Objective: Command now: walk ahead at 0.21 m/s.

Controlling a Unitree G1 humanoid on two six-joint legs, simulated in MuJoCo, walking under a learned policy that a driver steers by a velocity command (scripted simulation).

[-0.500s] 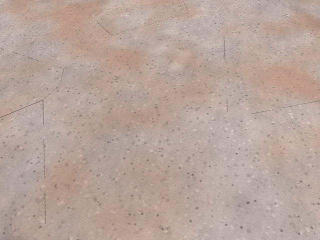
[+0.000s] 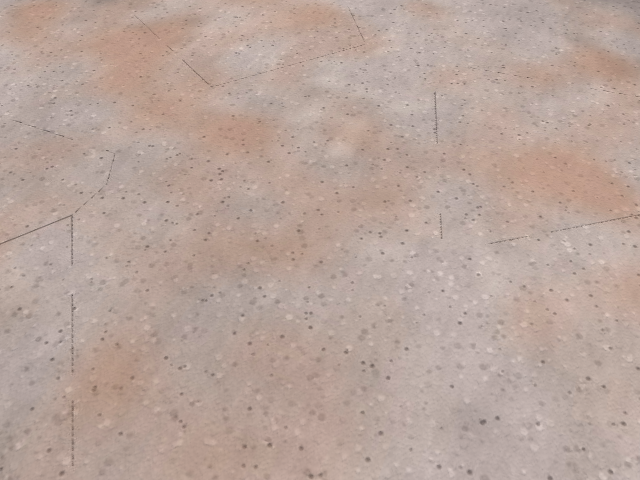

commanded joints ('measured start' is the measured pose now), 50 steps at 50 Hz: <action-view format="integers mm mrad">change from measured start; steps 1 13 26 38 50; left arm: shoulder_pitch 2 -255 55 249 60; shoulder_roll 114 76 118 158 168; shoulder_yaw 26 -2 21 31 32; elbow -48 -202 -98 -1 -99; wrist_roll -13 -40 22 -1 -34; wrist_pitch -45 -127 -96 -63 -100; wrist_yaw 0 -70 -64 -12 -37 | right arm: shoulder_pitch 5 287 47 -369 -37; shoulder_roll -109 -169 -122 -68 -121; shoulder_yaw -25 -38 -25 8 -20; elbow -43 20 -85 -235 -117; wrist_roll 14 16 5 10 -4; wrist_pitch -51 -92 -98 -110 -100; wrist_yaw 4 34 27 74 53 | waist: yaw -4 -110 5 85 -52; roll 2 120 -100 -49 0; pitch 135 59 43 99 -40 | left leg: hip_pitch -100 452 -452 -452 259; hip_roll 68 417 150 66 305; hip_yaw -113 -547 -42 51 -357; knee -147 -246 518 -73 -386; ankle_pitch -321 372 228 509 182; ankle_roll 83 249 19 -10 262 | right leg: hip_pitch -151 -745 127 262 -486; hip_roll -51 -63 -182 -178 -68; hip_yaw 94 41 250 67 81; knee -138 326 -428 -459 699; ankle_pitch -300 -279 311 624 34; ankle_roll -91 -83 -157 -130 -43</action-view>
